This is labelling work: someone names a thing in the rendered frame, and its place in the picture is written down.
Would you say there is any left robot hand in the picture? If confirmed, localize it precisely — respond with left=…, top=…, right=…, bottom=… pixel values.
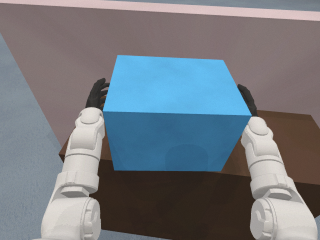
left=85, top=78, right=110, bottom=111

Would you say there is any left robot upper arm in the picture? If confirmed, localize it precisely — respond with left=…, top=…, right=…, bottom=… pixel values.
left=32, top=197, right=101, bottom=240

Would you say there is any right robot hand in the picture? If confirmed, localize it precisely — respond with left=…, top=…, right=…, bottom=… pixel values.
left=237, top=84, right=258, bottom=117

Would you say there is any right robot upper arm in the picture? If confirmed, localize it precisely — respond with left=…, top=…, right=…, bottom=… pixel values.
left=250, top=197, right=317, bottom=240

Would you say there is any robot left forearm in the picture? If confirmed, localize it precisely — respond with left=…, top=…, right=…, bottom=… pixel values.
left=41, top=107, right=105, bottom=238

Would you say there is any robot right forearm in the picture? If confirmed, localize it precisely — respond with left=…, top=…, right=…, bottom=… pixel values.
left=241, top=116, right=318, bottom=240

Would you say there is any carton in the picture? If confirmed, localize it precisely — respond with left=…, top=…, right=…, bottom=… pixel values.
left=102, top=55, right=252, bottom=172

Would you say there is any pedestal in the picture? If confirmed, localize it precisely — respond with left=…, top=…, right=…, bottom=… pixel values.
left=58, top=96, right=320, bottom=240

